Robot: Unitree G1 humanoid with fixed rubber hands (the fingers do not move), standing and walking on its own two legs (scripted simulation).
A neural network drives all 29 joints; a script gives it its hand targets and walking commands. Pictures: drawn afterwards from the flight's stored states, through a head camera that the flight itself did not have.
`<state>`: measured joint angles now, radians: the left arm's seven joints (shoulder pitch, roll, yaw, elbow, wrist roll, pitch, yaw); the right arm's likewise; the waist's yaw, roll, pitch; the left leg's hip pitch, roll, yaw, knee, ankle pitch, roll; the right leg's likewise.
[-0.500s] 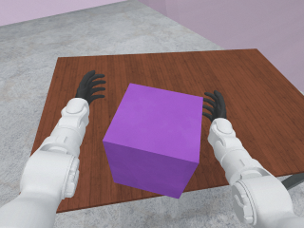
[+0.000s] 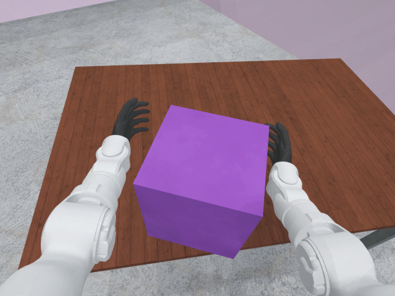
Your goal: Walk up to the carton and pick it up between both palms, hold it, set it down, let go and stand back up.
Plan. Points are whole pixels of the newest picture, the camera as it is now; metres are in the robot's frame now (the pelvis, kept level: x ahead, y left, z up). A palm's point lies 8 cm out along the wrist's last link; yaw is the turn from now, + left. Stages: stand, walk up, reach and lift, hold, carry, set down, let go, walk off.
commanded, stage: reach and lift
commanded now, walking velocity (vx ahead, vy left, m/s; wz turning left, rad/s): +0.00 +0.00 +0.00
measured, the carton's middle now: (203, 185) +0.35 -0.03 +0.00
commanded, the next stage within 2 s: none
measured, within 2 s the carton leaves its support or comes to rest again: leaves its support in 1.66 s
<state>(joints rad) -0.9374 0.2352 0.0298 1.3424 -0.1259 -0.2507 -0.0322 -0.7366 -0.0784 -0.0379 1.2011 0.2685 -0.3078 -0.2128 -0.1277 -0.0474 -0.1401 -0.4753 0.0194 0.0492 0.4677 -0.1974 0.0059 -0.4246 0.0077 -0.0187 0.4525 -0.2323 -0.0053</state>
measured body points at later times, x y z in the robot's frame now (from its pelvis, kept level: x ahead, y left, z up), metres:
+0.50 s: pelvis +0.00 +0.00 +0.00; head +0.04 +0.03 +0.45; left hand +0.46 +0.12 +0.07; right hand +0.39 -0.19 +0.06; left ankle +0.01 +0.11 -0.74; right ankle -0.02 -0.12 -0.74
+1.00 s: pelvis -0.01 +0.00 +0.00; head +0.04 +0.03 +0.45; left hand +0.45 +0.11 +0.07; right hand +0.38 -0.18 +0.06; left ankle +0.01 +0.11 -0.74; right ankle -0.02 -0.12 -0.74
